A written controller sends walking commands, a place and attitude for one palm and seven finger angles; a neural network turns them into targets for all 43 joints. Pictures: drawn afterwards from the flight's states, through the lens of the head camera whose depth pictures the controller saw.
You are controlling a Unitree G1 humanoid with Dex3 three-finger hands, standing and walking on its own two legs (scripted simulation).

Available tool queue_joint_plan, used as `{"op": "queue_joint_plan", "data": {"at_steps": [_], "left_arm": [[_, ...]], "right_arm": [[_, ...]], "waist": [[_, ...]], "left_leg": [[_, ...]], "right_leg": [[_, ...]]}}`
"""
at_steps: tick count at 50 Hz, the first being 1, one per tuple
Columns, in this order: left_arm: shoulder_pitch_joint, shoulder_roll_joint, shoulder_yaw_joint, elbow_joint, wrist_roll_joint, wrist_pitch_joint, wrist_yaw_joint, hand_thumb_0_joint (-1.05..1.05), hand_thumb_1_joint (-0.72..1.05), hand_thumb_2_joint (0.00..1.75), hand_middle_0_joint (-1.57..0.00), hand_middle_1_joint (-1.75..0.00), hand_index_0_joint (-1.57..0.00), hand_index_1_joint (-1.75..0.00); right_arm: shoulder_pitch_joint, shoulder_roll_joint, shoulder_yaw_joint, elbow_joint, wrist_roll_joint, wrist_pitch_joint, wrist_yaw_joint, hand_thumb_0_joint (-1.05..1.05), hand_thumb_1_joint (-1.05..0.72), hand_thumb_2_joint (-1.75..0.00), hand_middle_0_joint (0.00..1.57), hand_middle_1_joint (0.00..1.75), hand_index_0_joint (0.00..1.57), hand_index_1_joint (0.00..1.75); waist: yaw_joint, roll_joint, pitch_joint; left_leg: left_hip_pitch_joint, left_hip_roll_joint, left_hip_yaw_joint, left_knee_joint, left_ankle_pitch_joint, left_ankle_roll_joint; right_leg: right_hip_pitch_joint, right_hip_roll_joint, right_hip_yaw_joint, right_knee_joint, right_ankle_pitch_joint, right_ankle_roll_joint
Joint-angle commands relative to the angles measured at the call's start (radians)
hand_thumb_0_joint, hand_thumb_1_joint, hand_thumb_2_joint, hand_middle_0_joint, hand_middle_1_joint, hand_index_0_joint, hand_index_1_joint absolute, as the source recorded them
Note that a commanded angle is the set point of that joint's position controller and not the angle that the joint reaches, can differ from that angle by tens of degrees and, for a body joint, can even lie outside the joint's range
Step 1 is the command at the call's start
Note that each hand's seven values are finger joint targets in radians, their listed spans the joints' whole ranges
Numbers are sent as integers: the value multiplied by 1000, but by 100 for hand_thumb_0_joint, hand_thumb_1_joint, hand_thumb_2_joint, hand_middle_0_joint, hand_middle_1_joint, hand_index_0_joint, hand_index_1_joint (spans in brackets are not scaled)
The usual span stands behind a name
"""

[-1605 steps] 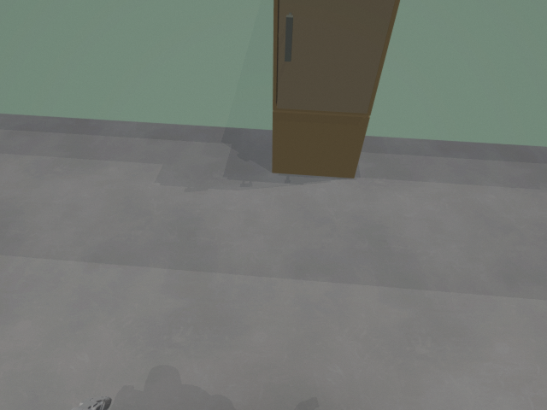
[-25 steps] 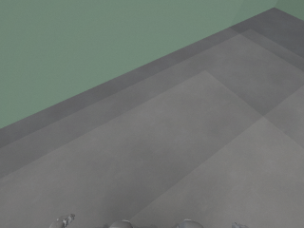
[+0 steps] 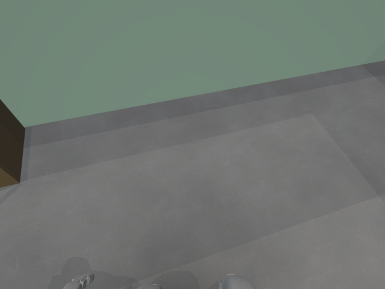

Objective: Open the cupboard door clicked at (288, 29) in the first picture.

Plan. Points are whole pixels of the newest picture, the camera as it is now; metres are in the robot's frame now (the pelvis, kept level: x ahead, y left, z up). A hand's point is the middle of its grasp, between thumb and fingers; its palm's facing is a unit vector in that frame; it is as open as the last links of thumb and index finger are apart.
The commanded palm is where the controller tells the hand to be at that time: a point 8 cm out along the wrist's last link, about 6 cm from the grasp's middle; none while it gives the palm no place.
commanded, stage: turn to face it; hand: left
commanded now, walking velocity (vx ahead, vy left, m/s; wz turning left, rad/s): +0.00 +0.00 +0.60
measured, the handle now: out of the picture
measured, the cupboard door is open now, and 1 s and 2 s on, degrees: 43 43 43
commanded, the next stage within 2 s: take the last steps up to it in 1.64 s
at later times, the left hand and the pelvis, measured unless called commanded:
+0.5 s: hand out of the picture -0.01 +0.20 -0.19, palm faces +0.31 -0.93 -0.21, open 7.4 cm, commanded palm none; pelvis +0.00 -0.02 -0.01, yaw +18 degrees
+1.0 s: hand out of the picture -0.02 +0.16 -0.16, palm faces +0.55 -0.80 -0.24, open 7.4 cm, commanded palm none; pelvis +0.02 -0.05 +0.00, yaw +36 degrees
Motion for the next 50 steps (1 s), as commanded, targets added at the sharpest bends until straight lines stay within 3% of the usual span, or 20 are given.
{"op": "queue_joint_plan", "data": {"at_steps": [1,4,5,6,7,11,16,19,20,22,23,28,33,37,38,39,40,42,44,50], "left_arm": [[4,63,15,-97,-9,-36,7,0,90,90,-20,-30,-20,-30],[111,86,27,-72,-9,-47,14,0,90,90,-20,-30,-20,-30],[144,151,42,-72,4,-58,23,0,90,90,-20,-30,-20,-30],[142,231,54,-77,16,-62,27,0,90,90,-20,-30,-20,-30],[105,231,42,-96,9,-58,25,0,90,90,-20,-30,-20,-30],[16,119,20,-111,9,-69,34,0,90,90,-20,-30,-20,-30],[119,181,37,-68,13,-73,29,0,90,90,-20,-30,-20,-30],[107,189,43,-62,3,-67,23,0,90,90,-20,-30,-20,-30],[89,174,42,-67,-2,-62,19,0,90,90,-20,-30,-20,-30],[29,76,12,-142,-7,-50,12,0,90,90,-20,-30,-20,-30],[-32,102,17,-151,3,-39,16,0,90,90,-20,-30,-20,-30],[11,81,22,-82,-1,-32,6,0,90,90,-20,-30,-20,-30],[-14,73,17,-97,-4,-32,6,0,90,90,-20,-30,-20,-30],[101,92,25,-74,-8,-47,14,0,90,90,-20,-30,-20,-30],[144,151,39,-71,1,-57,23,0,90,90,-20,-30,-20,-30],[146,235,54,-75,16,-64,29,0,90,90,-20,-30,-20,-30],[111,242,44,-95,9,-57,29,0,90,90,-20,-30,-20,-30],[30,154,30,-109,5,-66,35,0,90,90,-20,-30,-20,-30],[18,122,18,-110,4,-70,31,0,90,90,-20,-30,-20,-30],[125,185,40,-57,11,-72,27,0,90,90,-20,-30,-20,-30]], "right_arm": [[8,-235,-63,-62,-3,-7,-17,0,-90,-90,20,30,20,30],[-48,-222,-66,-84,8,5,-13,0,-90,-90,20,30,20,30],[-55,-171,-63,-100,17,7,-5,0,-90,-90,20,30,20,30],[-52,-115,-53,-120,18,6,3,0,-90,-90,20,30,20,30],[-52,-140,-56,-125,9,9,12,0,-90,-90,20,30,20,30],[-59,-107,-48,-79,13,25,24,0,-90,-90,20,30,20,30],[-111,-68,-27,-94,22,13,31,0,-90,-90,20,30,20,30],[-43,-97,-27,-79,20,5,25,0,-90,-90,20,30,20,30],[-2,-128,-37,-68,19,0,25,0,-90,-90,20,30,20,30],[132,-318,-81,-55,4,-3,9,0,-90,-90,20,30,20,30],[160,-314,-83,-39,2,-4,-3,0,-90,-90,20,30,20,30],[10,-222,-51,-64,5,-18,-22,0,-90,-90,20,30,20,30],[11,-236,-62,-58,-1,-6,-14,0,-90,-90,20,30,20,30],[-48,-224,-67,-79,8,6,-11,0,-90,-90,20,30,20,30],[-53,-175,-62,-96,17,8,-6,0,-90,-90,20,30,20,30],[-46,-113,-53,-118,21,6,2,0,-90,-90,20,30,20,30],[-53,-147,-58,-124,12,10,10,0,-90,-90,20,30,20,30],[-44,-139,-62,-83,8,25,14,0,-90,-90,20,30,20,30],[-50,-114,-49,-75,12,26,23,0,-90,-90,20,30,20,30],[-91,-73,-24,-84,22,5,30,0,-90,-90,20,30,20,30]], "waist": [[-7,214,-161],[48,154,-160],[68,-14,-147],[75,-276,-131],[57,-212,-116],[3,-191,-91],[56,-159,-145],[17,-160,-173],[-12,-75,-182],[-88,349,-219],[-100,227,-210],[-8,197,-170],[-17,210,-136],[41,182,-157],[67,18,-156],[71,-278,-135],[61,-209,-119],[10,-216,-94],[3,-211,-95],[49,-169,-168]], "left_leg": [[86,219,-259,-175,315,142],[-74,155,-259,-96,152,88],[-214,57,-175,42,-28,24],[-306,-72,13,293,-300,-48],[-252,-20,-17,499,-337,-35],[-231,42,30,560,-224,-67],[-119,6,129,213,-213,-66],[42,-3,143,-8,-46,-49],[167,27,96,-116,74,-29],[353,446,-423,-189,607,230],[306,434,-419,-186,494,256],[183,237,-215,-187,395,149],[92,212,-271,-205,229,144],[-57,149,-284,-108,169,93],[-193,67,-221,30,10,37],[-319,-81,-11,278,-284,-46],[-256,-25,-26,482,-346,-40],[-283,25,-23,669,-239,-49],[-249,37,29,597,-202,-69],[-92,4,145,122,-165,-62]], "right_leg": [[95,33,1,-194,16,-17],[338,44,-6,-502,182,-31],[436,-106,158,-679,115,-75],[419,-370,408,-780,128,-192],[277,-411,384,-776,138,-253],[279,-261,99,-657,532,-216],[408,-279,34,-560,749,-204],[354,-266,-24,-459,701,-142],[256,-246,-56,-365,604,-97],[-145,-50,-84,30,-223,15],[-169,-52,5,141,-177,1],[-82,-30,36,89,38,4],[50,21,8,-151,22,-9],[324,52,-5,-484,178,-28],[441,-82,139,-662,130,-63],[451,-356,409,-768,132,-178],[300,-433,388,-777,159,-247],[279,-314,239,-707,314,-233],[299,-257,72,-659,537,-207],[448,-283,-11,-493,824,-176]]}}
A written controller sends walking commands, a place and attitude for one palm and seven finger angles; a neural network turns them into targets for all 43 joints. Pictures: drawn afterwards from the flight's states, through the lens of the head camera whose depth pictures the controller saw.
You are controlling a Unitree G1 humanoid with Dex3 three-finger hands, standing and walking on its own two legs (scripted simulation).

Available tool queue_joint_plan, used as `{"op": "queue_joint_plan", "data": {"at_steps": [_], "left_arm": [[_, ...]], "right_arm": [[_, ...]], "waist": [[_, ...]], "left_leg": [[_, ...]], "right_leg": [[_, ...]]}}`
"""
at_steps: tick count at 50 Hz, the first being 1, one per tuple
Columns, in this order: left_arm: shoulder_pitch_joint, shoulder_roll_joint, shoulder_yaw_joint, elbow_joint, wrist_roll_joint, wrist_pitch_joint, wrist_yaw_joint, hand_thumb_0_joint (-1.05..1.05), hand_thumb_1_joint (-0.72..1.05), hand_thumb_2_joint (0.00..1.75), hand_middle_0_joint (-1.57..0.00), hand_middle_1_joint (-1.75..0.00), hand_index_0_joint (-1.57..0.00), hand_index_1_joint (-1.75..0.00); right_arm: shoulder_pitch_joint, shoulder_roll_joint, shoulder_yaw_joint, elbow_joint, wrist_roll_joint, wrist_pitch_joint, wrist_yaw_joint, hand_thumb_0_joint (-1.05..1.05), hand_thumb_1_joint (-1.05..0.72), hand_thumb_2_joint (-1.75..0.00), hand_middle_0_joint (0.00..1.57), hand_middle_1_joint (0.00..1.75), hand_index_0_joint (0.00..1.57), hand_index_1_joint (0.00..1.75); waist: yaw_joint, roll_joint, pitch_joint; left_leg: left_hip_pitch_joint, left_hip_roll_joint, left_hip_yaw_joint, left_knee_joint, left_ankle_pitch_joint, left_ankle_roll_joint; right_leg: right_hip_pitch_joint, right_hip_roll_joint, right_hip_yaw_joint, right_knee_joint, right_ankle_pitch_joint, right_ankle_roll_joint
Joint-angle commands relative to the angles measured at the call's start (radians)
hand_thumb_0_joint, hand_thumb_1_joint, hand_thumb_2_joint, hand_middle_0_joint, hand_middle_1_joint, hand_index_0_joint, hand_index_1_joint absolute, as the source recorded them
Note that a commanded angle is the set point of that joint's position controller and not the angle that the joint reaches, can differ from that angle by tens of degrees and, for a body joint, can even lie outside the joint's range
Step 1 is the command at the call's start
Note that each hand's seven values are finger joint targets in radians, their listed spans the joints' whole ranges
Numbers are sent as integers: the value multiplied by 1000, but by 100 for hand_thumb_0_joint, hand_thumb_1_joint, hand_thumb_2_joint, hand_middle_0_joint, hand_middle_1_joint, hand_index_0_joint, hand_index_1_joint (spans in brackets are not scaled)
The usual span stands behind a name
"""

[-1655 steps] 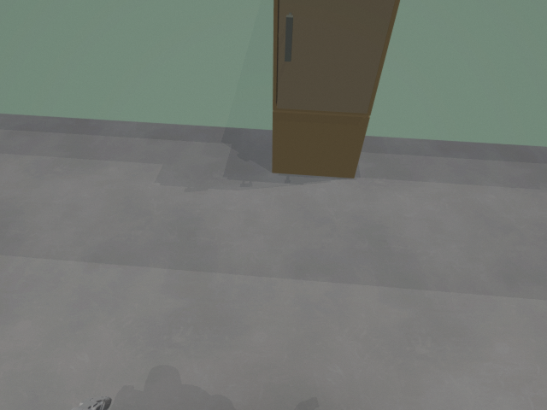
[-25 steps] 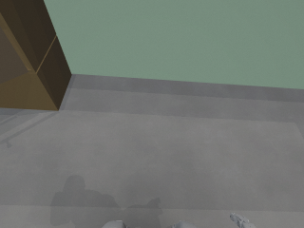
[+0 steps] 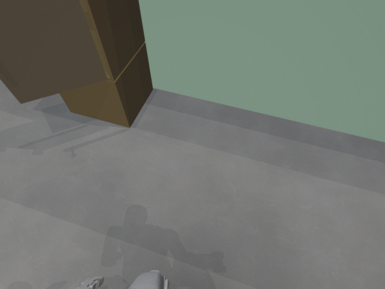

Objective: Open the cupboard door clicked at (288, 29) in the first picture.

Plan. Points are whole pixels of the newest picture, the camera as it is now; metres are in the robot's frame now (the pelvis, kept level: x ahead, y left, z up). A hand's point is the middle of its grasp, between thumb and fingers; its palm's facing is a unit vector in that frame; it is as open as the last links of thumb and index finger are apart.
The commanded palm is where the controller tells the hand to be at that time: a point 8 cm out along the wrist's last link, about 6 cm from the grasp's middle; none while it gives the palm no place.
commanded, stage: turn to face it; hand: left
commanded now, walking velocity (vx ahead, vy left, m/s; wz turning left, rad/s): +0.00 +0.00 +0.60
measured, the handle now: out of the picture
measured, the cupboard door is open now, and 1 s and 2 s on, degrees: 43 43 43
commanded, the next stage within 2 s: take the last steps up to it in 0.64 s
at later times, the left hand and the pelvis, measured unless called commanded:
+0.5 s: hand out of the picture +0.06 +0.21 -0.16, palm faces +0.28 -0.91 -0.30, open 7.4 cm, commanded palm none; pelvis +0.02 -0.03 -0.01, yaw +17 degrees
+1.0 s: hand out of the picture +0.01 +0.19 -0.17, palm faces +0.46 -0.86 -0.23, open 7.4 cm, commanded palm none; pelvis +0.05 -0.02 -0.01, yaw +26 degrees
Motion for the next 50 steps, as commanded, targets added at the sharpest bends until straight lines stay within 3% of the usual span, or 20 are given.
{"op": "queue_joint_plan", "data": {"at_steps": [1,3,4,5,9,18,19,21,24,27,33,34,36,37,39,42,47,48,49,50], "left_arm": [[77,233,72,-37,-7,-19,14,0,90,90,-20,-30,-20,-30],[49,198,69,-63,-23,-9,6,0,90,90,-20,-30,-20,-30],[16,119,46,-110,-26,-3,-1,0,90,90,-20,-30,-20,-30],[-60,137,37,-141,-14,9,7,0,90,90,-20,-30,-20,-30],[-52,122,48,-77,-17,17,1,0,90,90,-20,-30,-20,-30],[45,111,43,-47,-22,7,-1,0,90,90,-20,-30,-20,-30],[86,135,50,-38,-20,-3,4,0,90,90,-20,-30,-20,-30],[105,280,74,-41,2,-16,14,0,90,90,-20,-30,-20,-30],[21,182,48,-54,-9,-23,20,0,90,90,-20,-30,-20,-30],[30,170,45,-44,-3,-27,20,0,90,90,-20,-30,-20,-30],[99,202,57,23,-11,-26,14,0,90,90,-20,-30,-20,-30],[81,191,54,23,-19,-23,13,0,90,90,-20,-30,-20,-30],[85,92,29,-10,-29,-11,7,0,90,90,-20,-30,-20,-30],[48,96,23,-17,-19,1,10,0,90,90,-20,-30,-20,-30],[-9,102,33,5,-15,14,4,0,90,90,-20,-30,-20,-30],[-23,76,29,21,-12,-1,-19,0,90,90,-20,-30,-20,-30],[103,62,33,68,-9,-22,-34,0,90,90,-20,-30,-20,-30],[177,87,44,89,-5,-30,-30,0,90,90,-20,-30,-20,-30],[246,171,64,105,7,-40,-18,0,90,90,-20,-30,-20,-30],[290,242,77,102,1,-39,-8,0,90,90,-20,-30,-20,-30]], "right_arm": [[-38,-56,5,-103,4,-46,-1,0,-90,-90,20,30,20,30],[78,-159,-21,-80,-6,-59,-7,0,-90,-90,20,30,20,30],[160,-275,-50,-72,-14,-60,-15,0,-90,-90,20,30,20,30],[216,-295,-50,-54,-13,-52,-22,0,-90,-90,20,30,20,30],[63,-198,-21,-83,-14,-66,-52,0,-90,-90,20,30,20,30],[-10,-190,-28,-89,-13,-48,-43,0,-90,-90,20,30,20,30],[-20,-170,-26,-95,-4,-47,-41,0,-90,-90,20,30,20,30],[-26,-82,-13,-132,3,-45,-26,0,-90,-90,20,30,20,30],[-35,-95,-16,-91,-5,-30,-21,0,-90,-90,20,30,20,30],[-47,-49,0,-74,3,-28,-13,0,-90,-90,20,30,20,30],[-15,-26,23,-38,4,-56,-22,0,-90,-90,20,30,20,30],[24,-54,19,-23,3,-63,-23,0,-90,-90,20,30,20,30],[82,-197,-8,-22,-11,-72,-34,0,-90,-90,20,30,20,30],[92,-214,-8,-14,-16,-62,-44,0,-90,-90,20,30,20,30],[84,-170,4,-4,-20,-70,-62,0,-90,-90,20,30,20,30],[92,-148,12,4,-19,-85,-63,0,-90,-90,20,30,20,30],[41,-144,9,7,-11,-81,-51,0,-90,-90,20,30,20,30],[21,-119,9,1,-5,-82,-46,0,-90,-90,20,30,20,30],[15,-52,20,-24,6,-83,-36,0,-90,-90,20,30,20,30],[-64,-68,19,-74,-5,-80,-23,0,-90,-90,20,30,20,30]], "waist": [[46,-156,-192],[-29,67,-242],[-70,366,-248],[-92,225,-229],[-9,213,-187],[39,190,-190],[61,137,-196],[77,-264,-150],[30,-222,-98],[31,-181,-109],[36,-140,-170],[11,-114,-183],[-8,280,-226],[-23,233,-211],[-18,317,-166],[-4,204,-157],[63,154,-119],[102,60,-105],[136,-206,-80],[171,-255,-30]], "left_leg": [[91,-17,59,-305,120,16],[380,117,-123,-470,464,93],[488,393,-486,-506,859,260],[423,441,-513,-493,765,323],[300,246,-338,-506,667,234],[127,161,-342,-460,469,185],[64,119,-317,-394,403,145],[-144,-79,-82,19,-129,29],[-148,4,-118,300,-36,28],[-57,0,-48,128,-17,13],[167,-37,23,-370,166,28],[272,-7,-2,-481,293,44],[435,351,-383,-510,811,232],[348,384,-397,-530,727,294],[330,291,-362,-551,611,274],[348,242,-306,-562,473,260],[102,146,-250,-521,56,202],[-26,75,-190,-405,-32,158],[-253,-42,-62,-153,-117,93],[-320,-32,-53,90,-162,69]], "right_leg": [[178,-218,65,15,644,-88],[-85,-145,-23,262,356,15],[-358,-2,-29,495,-331,87],[-375,-3,86,609,-376,66],[-339,13,143,626,-154,63],[17,115,79,68,-20,38],[122,86,105,-80,64,29],[136,-345,519,-291,98,-153],[42,-227,332,-206,332,-178],[54,-184,191,-171,496,-153],[117,-163,147,-31,597,-98],[55,-145,119,27,522,-55],[-217,8,28,269,-191,54],[-199,27,77,396,-327,42],[-278,33,120,513,-260,31],[-285,45,94,463,-211,18],[68,103,15,44,-79,8],[213,68,60,-85,-68,-4],[334,-168,370,-263,-289,-79],[250,-397,657,-428,-422,-191]]}}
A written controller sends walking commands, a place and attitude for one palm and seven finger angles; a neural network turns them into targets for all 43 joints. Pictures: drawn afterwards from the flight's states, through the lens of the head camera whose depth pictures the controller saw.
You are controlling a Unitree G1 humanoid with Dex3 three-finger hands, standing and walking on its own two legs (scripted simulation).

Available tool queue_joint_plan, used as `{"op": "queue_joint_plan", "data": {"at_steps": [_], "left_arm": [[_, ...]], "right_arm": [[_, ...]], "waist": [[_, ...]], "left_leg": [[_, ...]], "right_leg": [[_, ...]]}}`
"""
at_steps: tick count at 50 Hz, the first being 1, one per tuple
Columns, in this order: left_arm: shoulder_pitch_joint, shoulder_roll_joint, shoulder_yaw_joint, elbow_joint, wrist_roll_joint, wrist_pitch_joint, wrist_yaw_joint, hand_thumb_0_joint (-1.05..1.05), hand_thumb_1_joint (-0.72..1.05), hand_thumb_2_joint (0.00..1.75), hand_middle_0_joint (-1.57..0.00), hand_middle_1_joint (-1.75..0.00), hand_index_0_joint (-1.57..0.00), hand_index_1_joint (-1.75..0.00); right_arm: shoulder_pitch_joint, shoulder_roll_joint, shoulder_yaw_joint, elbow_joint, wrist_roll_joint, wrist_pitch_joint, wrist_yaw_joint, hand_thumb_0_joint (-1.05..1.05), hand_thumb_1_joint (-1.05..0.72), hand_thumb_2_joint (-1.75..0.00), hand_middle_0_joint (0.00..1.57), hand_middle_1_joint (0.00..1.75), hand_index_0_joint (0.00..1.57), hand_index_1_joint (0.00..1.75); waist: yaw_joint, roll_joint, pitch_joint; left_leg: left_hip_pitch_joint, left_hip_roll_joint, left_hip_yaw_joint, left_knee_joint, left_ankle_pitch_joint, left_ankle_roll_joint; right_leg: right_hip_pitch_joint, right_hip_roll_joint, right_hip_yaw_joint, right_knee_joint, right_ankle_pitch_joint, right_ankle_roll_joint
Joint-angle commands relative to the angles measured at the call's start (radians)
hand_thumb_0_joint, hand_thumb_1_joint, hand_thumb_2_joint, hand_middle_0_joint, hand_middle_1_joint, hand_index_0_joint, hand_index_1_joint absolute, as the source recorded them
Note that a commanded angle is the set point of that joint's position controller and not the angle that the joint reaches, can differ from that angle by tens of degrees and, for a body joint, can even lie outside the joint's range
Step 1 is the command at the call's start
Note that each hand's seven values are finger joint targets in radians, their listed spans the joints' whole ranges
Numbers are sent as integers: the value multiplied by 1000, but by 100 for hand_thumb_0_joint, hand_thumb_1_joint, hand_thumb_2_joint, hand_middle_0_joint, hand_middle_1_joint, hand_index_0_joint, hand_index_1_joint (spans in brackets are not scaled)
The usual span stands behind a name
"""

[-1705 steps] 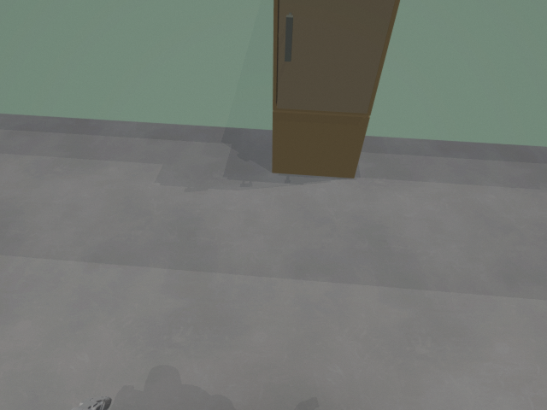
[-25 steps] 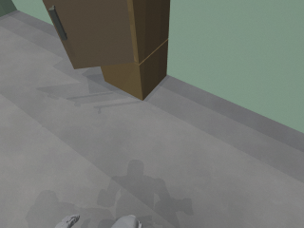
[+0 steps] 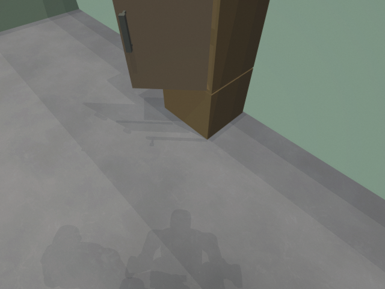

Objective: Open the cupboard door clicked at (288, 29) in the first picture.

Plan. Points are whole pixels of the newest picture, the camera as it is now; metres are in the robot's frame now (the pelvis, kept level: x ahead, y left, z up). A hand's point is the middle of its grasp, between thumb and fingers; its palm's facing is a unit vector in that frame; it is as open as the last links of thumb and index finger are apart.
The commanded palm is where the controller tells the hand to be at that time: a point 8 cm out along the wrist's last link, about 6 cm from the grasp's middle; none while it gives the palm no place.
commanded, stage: take the last steps up to it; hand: left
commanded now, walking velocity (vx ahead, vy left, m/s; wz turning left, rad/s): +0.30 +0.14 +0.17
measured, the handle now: (126, 31) +1.09 +0.38 -0.01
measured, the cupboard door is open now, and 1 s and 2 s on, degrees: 43 43 43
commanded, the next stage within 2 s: come to a stop and stand still in 1.26 s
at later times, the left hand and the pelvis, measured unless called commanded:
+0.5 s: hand out of the picture +0.13 +0.26 -0.17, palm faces +0.11 -0.98 -0.19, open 7.4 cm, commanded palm none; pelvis +0.14 +0.07 +0.01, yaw +3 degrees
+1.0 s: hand (98, 226) +0.28 +0.28 -0.16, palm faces +0.15 -0.97 -0.18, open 7.3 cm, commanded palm none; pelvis +0.33 +0.10 +0.02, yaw +4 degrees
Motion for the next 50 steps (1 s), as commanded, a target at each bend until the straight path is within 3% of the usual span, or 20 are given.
{"op": "queue_joint_plan", "data": {"at_steps": [1,4,6,11,14,15,16,17,20,24,27,30,31,32,33,34,36,39,47,50], "left_arm": [[222,233,61,-3,-4,-36,35,0,90,90,-20,-30,-20,-30],[100,114,26,-12,-6,-64,38,0,90,90,-20,-30,-20,-30],[105,111,27,0,-1,-75,38,0,90,90,-20,-30,-20,-30],[185,155,35,67,1,-74,33,0,90,90,-20,-30,-20,-30],[148,144,37,74,-7,-62,28,0,90,90,-20,-30,-20,-30],[153,99,27,62,-8,-59,22,0,90,90,-20,-30,-20,-30],[137,32,12,21,-17,-55,18,0,90,90,-20,-30,-20,-30],[44,17,4,-31,-11,-56,22,0,90,90,-20,-30,-20,-30],[-13,25,8,-15,-6,-41,16,0,90,90,-20,-30,-20,-30],[18,-23,1,3,-7,-26,2,0,90,90,-20,-30,-20,-30],[8,-15,4,-6,-4,-26,-1,0,90,90,-20,-30,-20,-30],[80,28,20,13,-1,-33,3,0,90,90,-20,-30,-20,-30],[142,68,32,31,2,-39,8,0,90,90,-20,-30,-20,-30],[219,153,48,49,5,-47,14,0,90,90,-20,-30,-20,-30],[279,208,57,51,-7,-47,24,0,90,90,-20,-30,-20,-30],[233,171,45,42,-9,-55,34,0,90,90,-20,-30,-20,-30],[129,90,27,12,-10,-63,42,0,90,90,-20,-30,-20,-30],[108,57,16,26,-13,-89,35,0,90,90,-20,-30,-20,-30],[162,105,25,102,-7,-86,29,0,90,90,-20,-30,-20,-30],[142,99,25,109,-12,-72,28,0,90,90,-20,-30,-20,-30]], "right_arm": [[-165,-143,-39,-147,-5,-16,17,0,-90,-90,20,30,20,30],[-138,-119,-47,-104,-7,-2,34,0,-90,-90,20,30,20,30],[-115,-85,-41,-89,-1,-4,44,0,-90,-90,20,30,20,30],[-142,-31,-22,-95,5,-31,58,0,-90,-90,20,30,20,30],[29,-81,-29,-40,-3,-54,39,0,-90,-90,20,30,20,30],[161,-164,-50,-2,-8,-60,26,0,-90,-90,20,30,20,30],[298,-271,-80,24,-19,-62,5,0,-90,-90,20,30,20,30],[349,-298,-81,38,-15,-52,-11,0,-90,-90,20,30,20,30],[128,-173,-44,-2,-9,-61,-19,0,-90,-90,20,30,20,30],[92,-146,-33,14,-10,-77,-19,0,-90,-90,20,30,20,30],[79,-147,-39,23,-9,-70,-13,0,-90,-90,20,30,20,30],[59,-133,-34,32,-4,-60,-6,0,-90,-90,20,30,20,30],[47,-109,-29,29,0,-61,-4,0,-90,-90,20,30,20,30],[55,-61,-21,9,5,-59,5,0,-90,-90,20,30,20,30],[25,-83,-23,-23,2,-54,9,0,-90,-90,20,30,20,30],[-24,-116,-38,-20,-3,-52,8,0,-90,-90,20,30,20,30],[-25,-92,-39,-3,-5,-51,13,0,-90,-90,20,30,20,30],[30,-37,-27,27,-6,-38,22,0,-90,-90,20,30,20,30],[-93,-23,-25,-34,0,-55,42,0,-90,-90,20,30,20,30],[2,-62,-31,-1,-5,-67,31,0,-90,-90,20,30,20,30]], "waist": [[103,-182,66],[17,-197,110],[12,-184,77],[46,-155,2],[-42,-115,-59],[-95,49,-138],[-143,286,-203],[-162,230,-154],[-70,250,-12],[-18,124,-16],[-5,97,-3],[48,24,8],[83,-42,12],[113,-250,22],[131,-320,-8],[106,-260,55],[42,-117,60],[1,-115,-5],[31,-143,9],[-32,-72,8]], "left_leg": [[-498,52,-36,502,-173,-13],[-428,118,-24,522,66,-44],[-358,118,37,389,85,-56],[-179,50,145,52,89,-42],[130,0,210,-147,152,-20],[351,114,66,-146,140,30],[495,371,-299,-242,128,148],[451,450,-388,-307,133,221],[121,382,-244,-378,-36,178],[42,303,-53,-402,100,152],[-5,286,-32,-393,18,154],[-108,215,16,-263,-87,95],[-189,140,80,-122,-112,54],[-352,18,183,143,-178,-2],[-403,32,136,395,-286,-7],[-441,79,42,517,-185,-7],[-425,144,6,511,-10,-25],[-303,145,67,370,95,-55],[-207,93,141,18,146,-46],[65,46,186,-116,194,-25]], "right_leg": [[219,-471,632,-490,-347,-236],[84,-336,300,-457,-20,-143],[112,-300,160,-427,177,-126],[181,-276,48,-321,392,-104],[84,-205,-37,-113,440,-53],[-70,-146,-90,128,350,-16],[-309,-20,-130,404,-123,25],[-411,-14,-33,594,-200,-5],[-404,-110,57,650,-40,-19],[-215,-85,2,332,53,-12],[-81,-44,-36,157,105,-9],[139,-9,-43,-13,170,-12],[244,-56,37,-105,93,-32],[337,-260,333,-275,-63,-117],[316,-422,592,-442,-198,-224],[227,-412,618,-467,-238,-240],[156,-356,399,-439,-38,-210],[133,-265,154,-411,316,-168],[195,-247,89,-351,370,-154],[50,-187,33,-213,350,-108]]}}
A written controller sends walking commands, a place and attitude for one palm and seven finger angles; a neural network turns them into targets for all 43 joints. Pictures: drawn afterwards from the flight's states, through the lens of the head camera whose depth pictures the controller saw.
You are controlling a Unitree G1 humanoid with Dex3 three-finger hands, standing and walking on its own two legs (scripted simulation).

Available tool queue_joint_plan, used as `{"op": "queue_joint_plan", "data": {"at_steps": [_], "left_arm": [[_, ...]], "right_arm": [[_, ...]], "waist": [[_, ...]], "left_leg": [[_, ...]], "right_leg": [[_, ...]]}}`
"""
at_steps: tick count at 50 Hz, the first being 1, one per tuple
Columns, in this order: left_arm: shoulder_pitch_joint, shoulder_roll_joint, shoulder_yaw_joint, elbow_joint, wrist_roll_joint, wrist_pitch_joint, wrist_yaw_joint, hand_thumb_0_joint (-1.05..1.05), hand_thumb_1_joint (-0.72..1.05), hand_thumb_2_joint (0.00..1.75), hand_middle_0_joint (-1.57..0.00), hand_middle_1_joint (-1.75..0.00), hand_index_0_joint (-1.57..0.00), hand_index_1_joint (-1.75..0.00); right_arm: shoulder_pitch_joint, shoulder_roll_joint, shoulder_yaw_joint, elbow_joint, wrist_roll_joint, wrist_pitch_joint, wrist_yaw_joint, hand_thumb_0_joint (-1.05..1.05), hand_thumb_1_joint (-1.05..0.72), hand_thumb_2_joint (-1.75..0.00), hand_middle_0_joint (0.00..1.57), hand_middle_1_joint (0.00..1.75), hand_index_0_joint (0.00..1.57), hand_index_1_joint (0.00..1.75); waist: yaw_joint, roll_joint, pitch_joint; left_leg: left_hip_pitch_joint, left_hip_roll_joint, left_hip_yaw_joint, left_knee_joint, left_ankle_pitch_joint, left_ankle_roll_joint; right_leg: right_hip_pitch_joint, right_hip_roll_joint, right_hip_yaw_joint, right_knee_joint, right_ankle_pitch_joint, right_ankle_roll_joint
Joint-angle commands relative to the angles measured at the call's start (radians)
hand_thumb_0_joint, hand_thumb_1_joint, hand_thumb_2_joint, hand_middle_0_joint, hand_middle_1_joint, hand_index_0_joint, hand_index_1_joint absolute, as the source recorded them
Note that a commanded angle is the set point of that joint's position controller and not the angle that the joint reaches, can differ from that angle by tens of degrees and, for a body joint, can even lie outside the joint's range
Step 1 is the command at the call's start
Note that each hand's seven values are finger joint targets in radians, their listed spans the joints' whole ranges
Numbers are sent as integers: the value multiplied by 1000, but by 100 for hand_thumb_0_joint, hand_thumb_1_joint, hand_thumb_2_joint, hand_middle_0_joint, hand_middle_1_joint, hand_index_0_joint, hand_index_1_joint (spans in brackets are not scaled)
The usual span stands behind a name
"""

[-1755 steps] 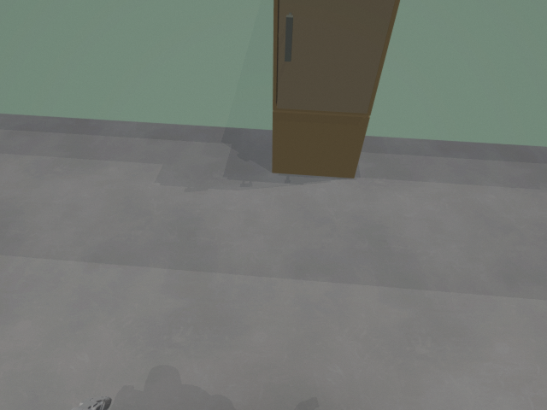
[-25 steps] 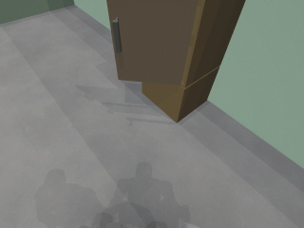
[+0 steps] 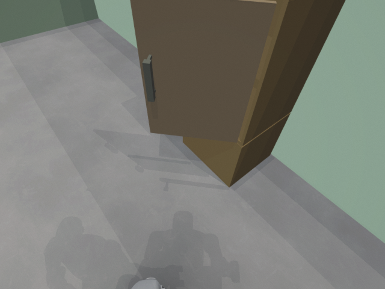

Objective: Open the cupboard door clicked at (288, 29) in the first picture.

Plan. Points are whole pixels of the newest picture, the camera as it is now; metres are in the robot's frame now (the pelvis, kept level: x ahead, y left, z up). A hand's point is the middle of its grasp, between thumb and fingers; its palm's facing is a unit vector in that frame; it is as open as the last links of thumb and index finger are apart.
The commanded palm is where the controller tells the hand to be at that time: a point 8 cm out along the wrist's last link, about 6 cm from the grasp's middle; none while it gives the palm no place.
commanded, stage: take the last steps up to it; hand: left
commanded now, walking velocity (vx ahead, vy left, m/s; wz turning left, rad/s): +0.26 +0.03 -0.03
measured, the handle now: (150, 78) +0.77 +0.22 -0.03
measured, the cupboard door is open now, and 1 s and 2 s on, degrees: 43 43 43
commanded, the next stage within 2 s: come to a stop and stand still in 0.26 s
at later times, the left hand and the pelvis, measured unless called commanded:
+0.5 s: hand (128, 236) +0.26 +0.19 -0.17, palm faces -0.04 -0.98 -0.21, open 7.3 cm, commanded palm none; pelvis +0.17 +0.02 -0.01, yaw -2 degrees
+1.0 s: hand (117, 250) +0.23 +0.22 -0.18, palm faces -0.04 -0.96 -0.29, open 7.4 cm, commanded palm none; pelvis +0.17 +0.01 -0.02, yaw -3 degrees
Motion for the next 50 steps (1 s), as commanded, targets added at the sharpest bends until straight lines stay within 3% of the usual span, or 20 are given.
{"op": "queue_joint_plan", "data": {"at_steps": [1,2,3,5,8,17,19,20,21,24,26,29,31,33,35,43,45,46,47,50], "left_arm": [[10,118,24,-48,-9,-6,8,0,90,90,-20,-30,-20,-30],[33,61,15,-74,-14,-2,5,0,90,90,-20,-30,-20,-30],[-20,55,4,-123,-11,-5,5,0,90,90,-20,-30,-20,-30],[-82,55,4,-127,-6,2,8,0,90,90,-20,-30,-20,-30],[-42,33,8,-102,1,26,-7,0,90,90,-20,-30,-20,-30],[-51,37,7,-107,2,35,-6,0,90,90,-20,-30,-20,-30],[8,107,15,-84,3,18,7,0,90,90,-20,-30,-20,-30],[19,170,18,-74,-3,14,17,0,90,90,-20,-30,-20,-30],[6,199,13,-81,-8,16,20,0,90,90,-20,-30,-20,-30],[-102,156,2,-83,-13,10,45,0,90,90,-20,-30,-20,-30],[-102,171,10,-79,-19,25,54,0,90,90,-20,-30,-20,-30],[-113,184,24,-87,-25,47,55,0,90,90,-20,-30,-20,-30],[-137,155,22,-114,-22,65,54,0,90,90,-20,-30,-20,-30],[-182,109,12,-148,-20,83,50,0,90,90,-20,-30,-20,-30],[-195,90,13,-160,-20,102,49,0,90,90,-20,-30,-20,-30],[-125,74,9,-160,-17,95,36,0,90,90,-20,-30,-20,-30],[-65,97,8,-142,-11,78,39,0,90,90,-20,-30,-20,-30],[9,106,-7,-145,-2,56,83,0,90,90,-20,-30,-20,-30],[-88,187,-5,-202,2,42,76,0,90,90,-20,-30,-20,-30],[-115,177,-7,-226,-1,17,75,0,90,90,-20,-30,-20,-30]], "right_arm": [[175,-136,-21,-12,-5,-39,-22,0,-90,-90,20,30,20,30],[308,-243,-46,17,-20,-43,-38,0,-90,-90,20,30,20,30],[394,-283,-49,23,-14,-32,-53,0,-90,-90,20,30,20,30],[240,-219,-31,-15,-4,-32,-57,0,-90,-90,20,30,20,30],[132,-135,-3,-34,-6,-45,-62,0,-90,-90,20,30,20,30],[109,-143,-9,-8,-4,-21,-56,0,-90,-90,20,30,20,30],[110,-84,9,-8,7,-20,-52,0,-90,-90,20,30,20,30],[132,-49,21,-18,11,-14,-47,0,-90,-90,20,30,20,30],[160,-65,21,-8,11,-4,-51,0,-90,-90,20,30,20,30],[190,-67,20,40,24,21,-69,0,-90,-90,20,30,20,30],[195,-66,18,54,26,34,-71,0,-90,-90,20,30,20,30],[180,-94,4,42,16,43,-71,0,-90,-90,20,30,20,30],[165,-133,-10,15,10,49,-71,0,-90,-90,20,30,20,30],[164,-170,-16,-7,4,46,-77,0,-90,-90,20,30,20,30],[151,-172,-14,-20,-3,39,-93,0,-90,-90,20,30,20,30],[87,-198,-30,-41,-1,35,-85,0,-90,-90,20,30,20,30],[74,-173,-28,-40,11,34,-77,0,-90,-90,20,30,20,30],[-35,-189,-31,-126,38,16,-74,0,-90,-90,20,30,20,30],[48,-107,-17,-165,26,26,-51,0,-90,-90,20,30,20,30],[86,-78,-2,-149,14,31,-41,0,-90,-90,20,30,20,30]], "waist": [[-109,63,-34],[-145,275,-121],[-170,284,-153],[-110,226,-79],[-41,178,-6],[-1,109,-7],[30,-57,-11],[13,-199,8],[-2,-159,-34],[-38,-190,-104],[-34,-104,-138],[-24,-52,-142],[-26,46,-115],[-43,224,-64],[-49,198,-38],[-38,195,-112],[-17,105,-114],[20,21,-69],[-65,-83,-56],[-80,-76,-137]], "left_leg": [[423,6,-20,-154,-6,55],[591,245,-345,-225,-49,157],[609,368,-535,-337,-53,241],[381,335,-462,-379,-183,239],[196,254,-256,-425,-92,186],[119,162,-95,-315,-151,149],[22,27,6,-103,-161,62],[-45,-47,60,-19,-258,13],[63,-40,22,57,-354,4],[113,-20,-61,61,-295,-7],[117,-33,-29,-37,-207,-19],[193,-20,-15,-127,113,-16],[290,72,-76,-110,468,29],[288,213,-215,-227,772,146],[292,277,-259,-236,814,251],[327,212,-187,-192,589,196],[278,137,-152,-124,370,123],[294,108,-51,71,335,48],[134,-15,-36,68,-134,24],[162,-37,-35,-10,-94,37]], "right_leg": [[-269,-137,54,208,211,-71],[-468,-11,-34,498,-72,-19],[-569,44,27,747,-299,-16],[-615,-43,117,914,-190,-30],[-509,-82,113,780,-73,-13],[-152,8,12,225,46,0],[-4,-103,191,39,105,-39],[16,-267,361,-50,249,-115],[-68,-340,385,-84,330,-178],[-8,-278,271,56,971,-187],[74,-259,223,131,1110,-173],[18,-227,192,182,962,-129],[-145,-140,120,200,626,-67],[-246,0,47,383,59,-3],[-342,37,143,612,-302,-7],[-197,46,97,294,-89,-4],[-86,24,132,50,168,-17],[-203,-71,223,-15,469,7],[-193,-179,359,26,436,-84],[-100,-122,292,152,592,-139]]}}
